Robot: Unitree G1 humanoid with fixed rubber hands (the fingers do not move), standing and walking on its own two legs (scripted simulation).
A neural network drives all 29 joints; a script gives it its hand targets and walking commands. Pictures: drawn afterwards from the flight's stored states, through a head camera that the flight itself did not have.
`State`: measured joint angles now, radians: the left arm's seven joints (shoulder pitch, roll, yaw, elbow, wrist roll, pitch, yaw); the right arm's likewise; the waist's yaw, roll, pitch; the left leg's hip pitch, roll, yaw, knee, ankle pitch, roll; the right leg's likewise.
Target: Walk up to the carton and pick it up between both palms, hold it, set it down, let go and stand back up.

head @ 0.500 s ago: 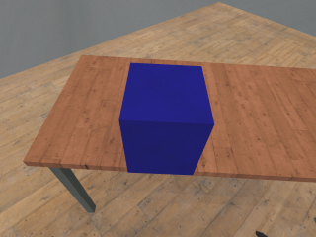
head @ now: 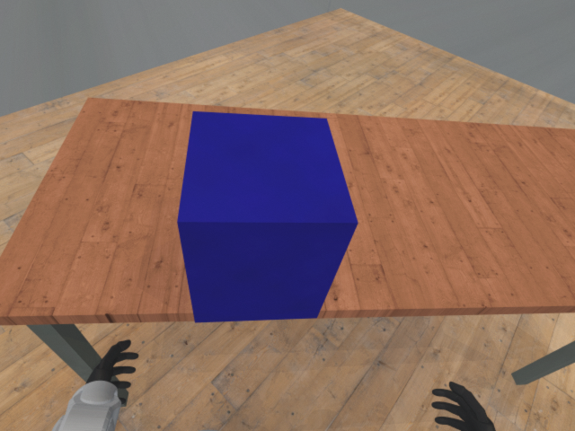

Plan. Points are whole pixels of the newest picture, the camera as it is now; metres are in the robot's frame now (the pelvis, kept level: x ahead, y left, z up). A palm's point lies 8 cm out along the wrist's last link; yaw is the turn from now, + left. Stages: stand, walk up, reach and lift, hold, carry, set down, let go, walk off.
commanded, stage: reach and lift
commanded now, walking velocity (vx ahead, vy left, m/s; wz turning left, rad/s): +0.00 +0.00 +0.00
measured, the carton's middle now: (259, 222) +0.40 +0.06 +0.06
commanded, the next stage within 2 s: none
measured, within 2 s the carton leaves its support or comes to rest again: neither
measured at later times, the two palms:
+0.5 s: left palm (96, 390) +0.16 +0.25 -0.03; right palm (447, 408) +0.17 -0.23 -0.04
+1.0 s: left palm (120, 375) +0.18 +0.22 -0.01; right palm (435, 378) +0.20 -0.20 +0.00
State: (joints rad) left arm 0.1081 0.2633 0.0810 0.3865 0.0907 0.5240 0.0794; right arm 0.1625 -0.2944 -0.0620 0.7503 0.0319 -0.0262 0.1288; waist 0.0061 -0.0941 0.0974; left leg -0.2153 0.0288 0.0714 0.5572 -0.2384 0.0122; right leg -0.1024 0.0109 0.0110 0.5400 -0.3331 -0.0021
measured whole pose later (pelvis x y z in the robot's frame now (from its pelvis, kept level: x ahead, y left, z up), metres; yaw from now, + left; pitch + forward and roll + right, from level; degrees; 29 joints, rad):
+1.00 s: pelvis +0.04 -0.01 +0.02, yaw -1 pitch -5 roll +0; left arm 0.41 0.17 0.03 0.17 -0.04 -0.10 0.08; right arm 0.40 -0.15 0.09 0.30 0.17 -0.26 0.02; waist 0.08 -0.06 0.04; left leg -0.07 0.03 0.09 0.31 -0.16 -0.01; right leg 0.05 0.02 0.03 0.27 -0.24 -0.02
